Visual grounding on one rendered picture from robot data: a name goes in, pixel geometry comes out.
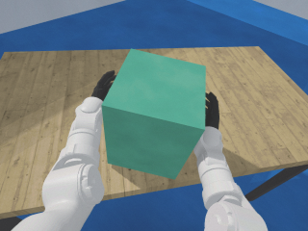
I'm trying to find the table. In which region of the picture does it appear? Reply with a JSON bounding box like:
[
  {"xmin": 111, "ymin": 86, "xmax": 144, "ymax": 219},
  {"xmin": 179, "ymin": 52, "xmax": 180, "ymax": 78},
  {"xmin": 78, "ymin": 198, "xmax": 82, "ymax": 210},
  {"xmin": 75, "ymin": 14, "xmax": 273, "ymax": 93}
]
[{"xmin": 0, "ymin": 46, "xmax": 308, "ymax": 231}]

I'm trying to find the right robot upper arm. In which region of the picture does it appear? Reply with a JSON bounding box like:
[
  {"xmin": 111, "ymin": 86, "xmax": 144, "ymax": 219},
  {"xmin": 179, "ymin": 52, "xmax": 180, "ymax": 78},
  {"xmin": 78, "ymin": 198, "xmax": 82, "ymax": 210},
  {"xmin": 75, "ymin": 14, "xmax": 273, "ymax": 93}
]
[{"xmin": 204, "ymin": 201, "xmax": 269, "ymax": 231}]

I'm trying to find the left robot upper arm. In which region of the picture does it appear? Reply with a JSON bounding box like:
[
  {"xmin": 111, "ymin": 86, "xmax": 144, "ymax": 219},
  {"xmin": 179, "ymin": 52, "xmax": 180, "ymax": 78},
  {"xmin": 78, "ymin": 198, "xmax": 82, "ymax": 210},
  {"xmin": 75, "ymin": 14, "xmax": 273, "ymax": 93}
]
[{"xmin": 11, "ymin": 163, "xmax": 105, "ymax": 231}]

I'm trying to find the carton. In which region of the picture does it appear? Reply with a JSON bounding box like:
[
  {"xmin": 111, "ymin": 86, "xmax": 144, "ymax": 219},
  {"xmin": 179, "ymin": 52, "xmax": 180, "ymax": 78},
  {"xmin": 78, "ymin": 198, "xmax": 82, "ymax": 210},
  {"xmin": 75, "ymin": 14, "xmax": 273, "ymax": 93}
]
[{"xmin": 101, "ymin": 48, "xmax": 206, "ymax": 180}]

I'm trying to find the robot right forearm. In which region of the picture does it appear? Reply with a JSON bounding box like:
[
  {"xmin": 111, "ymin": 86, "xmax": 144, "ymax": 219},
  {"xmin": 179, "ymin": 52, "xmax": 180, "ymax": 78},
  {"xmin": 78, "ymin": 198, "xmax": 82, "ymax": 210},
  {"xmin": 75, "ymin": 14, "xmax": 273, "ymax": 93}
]
[{"xmin": 193, "ymin": 126, "xmax": 257, "ymax": 213}]

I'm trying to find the left robot hand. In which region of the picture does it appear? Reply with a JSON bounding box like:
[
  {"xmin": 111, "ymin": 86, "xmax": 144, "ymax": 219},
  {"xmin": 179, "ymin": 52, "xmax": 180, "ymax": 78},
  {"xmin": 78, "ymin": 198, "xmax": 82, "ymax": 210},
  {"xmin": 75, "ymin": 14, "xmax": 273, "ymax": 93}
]
[{"xmin": 91, "ymin": 70, "xmax": 116, "ymax": 101}]

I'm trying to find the robot left forearm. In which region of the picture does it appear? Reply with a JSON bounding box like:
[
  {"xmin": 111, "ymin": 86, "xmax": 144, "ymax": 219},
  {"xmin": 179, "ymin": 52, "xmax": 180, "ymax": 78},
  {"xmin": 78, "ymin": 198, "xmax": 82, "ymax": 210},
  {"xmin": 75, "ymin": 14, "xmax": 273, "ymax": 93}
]
[{"xmin": 41, "ymin": 96, "xmax": 103, "ymax": 205}]

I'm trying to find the right robot hand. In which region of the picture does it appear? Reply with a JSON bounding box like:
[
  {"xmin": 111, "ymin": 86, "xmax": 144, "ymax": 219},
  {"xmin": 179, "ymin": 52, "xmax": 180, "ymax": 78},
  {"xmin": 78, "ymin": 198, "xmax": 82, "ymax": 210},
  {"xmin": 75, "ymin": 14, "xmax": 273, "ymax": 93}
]
[{"xmin": 205, "ymin": 92, "xmax": 219, "ymax": 129}]

